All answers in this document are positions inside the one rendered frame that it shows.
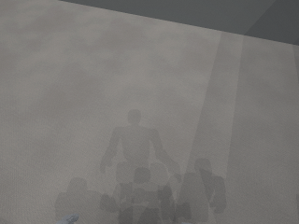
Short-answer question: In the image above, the left robot hand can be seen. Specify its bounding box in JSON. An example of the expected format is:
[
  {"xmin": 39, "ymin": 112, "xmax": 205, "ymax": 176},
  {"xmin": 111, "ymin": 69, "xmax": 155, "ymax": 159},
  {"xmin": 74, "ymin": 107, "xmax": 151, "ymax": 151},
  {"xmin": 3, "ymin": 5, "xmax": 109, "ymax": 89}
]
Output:
[{"xmin": 56, "ymin": 213, "xmax": 79, "ymax": 224}]

